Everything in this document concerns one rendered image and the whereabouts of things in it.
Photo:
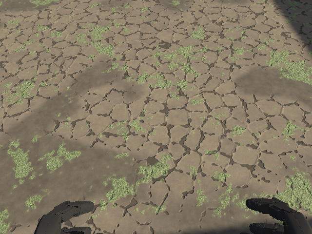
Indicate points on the left robot hand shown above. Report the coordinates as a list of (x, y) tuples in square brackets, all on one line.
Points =
[(50, 223)]

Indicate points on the right robot hand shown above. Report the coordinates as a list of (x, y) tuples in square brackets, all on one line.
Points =
[(294, 222)]

